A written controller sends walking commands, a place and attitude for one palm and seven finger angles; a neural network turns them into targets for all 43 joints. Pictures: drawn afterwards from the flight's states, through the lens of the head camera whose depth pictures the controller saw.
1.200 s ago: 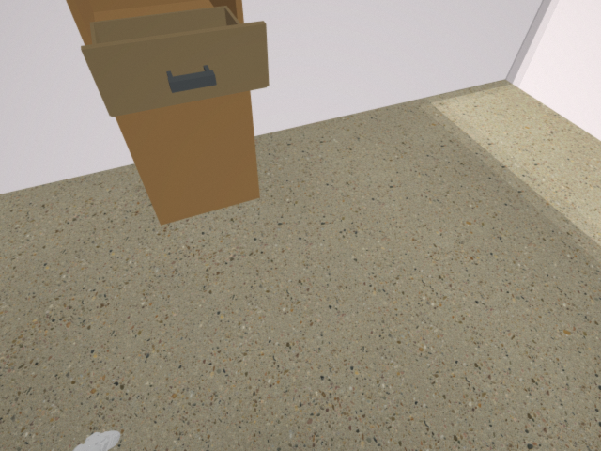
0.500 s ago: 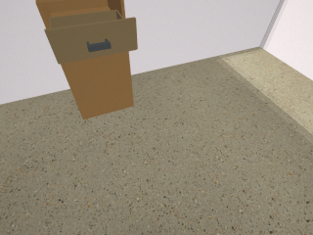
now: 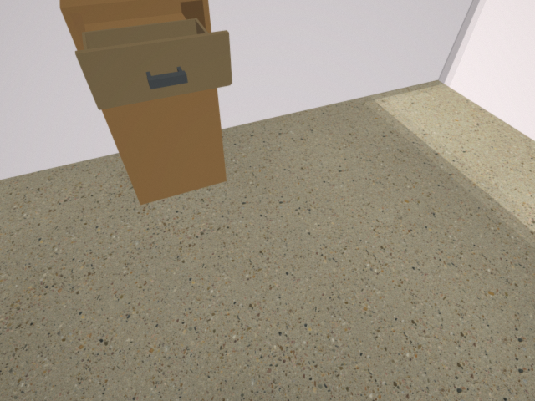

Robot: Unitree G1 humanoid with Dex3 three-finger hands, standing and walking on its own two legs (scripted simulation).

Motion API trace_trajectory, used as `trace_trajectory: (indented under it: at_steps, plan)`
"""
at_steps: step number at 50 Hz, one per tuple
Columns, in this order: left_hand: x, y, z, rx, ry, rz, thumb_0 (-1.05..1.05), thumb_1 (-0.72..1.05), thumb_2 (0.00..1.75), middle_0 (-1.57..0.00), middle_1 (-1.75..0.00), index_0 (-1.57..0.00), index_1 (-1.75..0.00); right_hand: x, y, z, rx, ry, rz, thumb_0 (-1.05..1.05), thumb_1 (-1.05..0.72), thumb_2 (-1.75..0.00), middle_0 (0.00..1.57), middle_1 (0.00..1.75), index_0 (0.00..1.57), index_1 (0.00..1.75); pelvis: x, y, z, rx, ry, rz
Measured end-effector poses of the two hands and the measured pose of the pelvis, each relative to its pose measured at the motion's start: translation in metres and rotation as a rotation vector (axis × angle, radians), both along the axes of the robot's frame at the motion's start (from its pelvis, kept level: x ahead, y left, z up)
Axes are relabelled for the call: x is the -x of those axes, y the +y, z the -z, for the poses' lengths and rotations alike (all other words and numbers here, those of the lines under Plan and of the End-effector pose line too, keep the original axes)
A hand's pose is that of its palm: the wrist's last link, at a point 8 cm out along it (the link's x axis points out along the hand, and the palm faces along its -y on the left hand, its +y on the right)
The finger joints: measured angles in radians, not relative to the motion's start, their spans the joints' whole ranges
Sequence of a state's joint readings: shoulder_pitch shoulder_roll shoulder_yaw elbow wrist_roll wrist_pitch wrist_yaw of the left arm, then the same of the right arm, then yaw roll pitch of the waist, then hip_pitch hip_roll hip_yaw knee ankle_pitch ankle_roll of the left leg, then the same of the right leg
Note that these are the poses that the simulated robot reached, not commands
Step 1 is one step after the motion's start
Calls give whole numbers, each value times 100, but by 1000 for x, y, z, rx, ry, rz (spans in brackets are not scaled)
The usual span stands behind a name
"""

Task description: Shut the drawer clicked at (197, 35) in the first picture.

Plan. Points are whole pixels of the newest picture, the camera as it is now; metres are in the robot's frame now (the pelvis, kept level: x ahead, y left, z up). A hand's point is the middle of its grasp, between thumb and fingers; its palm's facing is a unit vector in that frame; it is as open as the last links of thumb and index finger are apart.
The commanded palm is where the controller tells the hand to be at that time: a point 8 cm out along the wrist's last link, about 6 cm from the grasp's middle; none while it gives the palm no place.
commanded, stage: look at it before walking up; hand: left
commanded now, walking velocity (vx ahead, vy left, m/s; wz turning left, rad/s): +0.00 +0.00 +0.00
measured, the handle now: (166, 76) +0.92 +0.35 +0.03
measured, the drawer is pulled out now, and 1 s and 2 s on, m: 0.30 0.30 0.30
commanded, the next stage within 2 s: walk to a spot facing it in 0.54 s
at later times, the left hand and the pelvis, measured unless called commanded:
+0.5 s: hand out of the picture +0.08 +0.25 -0.16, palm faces -0.03 -0.94 -0.33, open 7.4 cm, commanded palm none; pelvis +0.01 +0.00 +0.00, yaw +0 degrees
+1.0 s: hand out of the picture +0.08 +0.17 -0.18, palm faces -0.09 -0.97 -0.23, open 7.4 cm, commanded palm none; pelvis +0.07 -0.03 -0.02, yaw -6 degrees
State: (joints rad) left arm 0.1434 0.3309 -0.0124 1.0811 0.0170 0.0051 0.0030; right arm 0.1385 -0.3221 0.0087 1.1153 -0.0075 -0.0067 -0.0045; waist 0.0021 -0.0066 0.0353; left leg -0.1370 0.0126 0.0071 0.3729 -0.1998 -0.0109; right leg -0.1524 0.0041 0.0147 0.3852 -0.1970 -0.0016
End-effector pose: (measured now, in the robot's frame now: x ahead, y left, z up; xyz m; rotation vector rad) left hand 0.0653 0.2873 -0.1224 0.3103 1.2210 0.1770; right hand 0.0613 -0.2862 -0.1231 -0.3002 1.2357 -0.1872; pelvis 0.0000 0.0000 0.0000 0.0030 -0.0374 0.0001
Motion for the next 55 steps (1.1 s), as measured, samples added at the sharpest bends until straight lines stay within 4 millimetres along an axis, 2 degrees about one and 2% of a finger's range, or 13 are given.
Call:
trace_trajectory:
  at_steps: [10,26,36,40,45,50,52,55]
  plan:
    - [4,1,2,2,24,-6,1,91,90,-20,-30,-20,-30,-2,0,-1,5,11,1,1,-90,-90,20,30,20,30,-4,1,0,1,6,0]
    - [-11,4,-2,-7,-5,-1,1,91,90,-20,-30,-20,-30,-23,1,-4,7,-32,-11,1,-90,-90,20,30,20,30,-10,2,-1,1,3,2]
    - [-12,3,0,-8,2,-6,1,91,90,-20,-30,-20,-30,-24,2,-2,5,-27,-10,1,-90,-90,20,30,20,30,-14,2,0,0,6,9]
    - [-4,-10,10,27,51,-10,1,91,90,-20,-30,-20,-29,-15,12,8,-28,-5,22,1,-90,-90,20,30,20,30,-25,0,4,-2,8,35]
    - [3,-35,23,70,142,1,1,91,90,-20,-30,-20,-29,8,20,26,-87,42,108,1,-90,-90,20,30,20,30,-45,-9,11,-19,14,90]
    - [-12,-71,30,91,169,6,1,91,90,-20,-30,-20,-29,36,16,47,-137,156,187,1,-90,-90,20,30,20,30,-71,-31,22,-6,10,104]
    - [-16,-83,29,98,146,-25,1,91,90,-20,-30,-20,-29,37,14,46,-151,218,188,1,-90,-90,20,30,20,30,-84,-38,20,-7,12,98]
    - [-12,-100,23,111,179,-51,1,91,90,-20,-30,-20,-29,15,10,37,-158,221,194,1,-90,-90,20,30,20,30,-103,-45,12,-19,17,124]
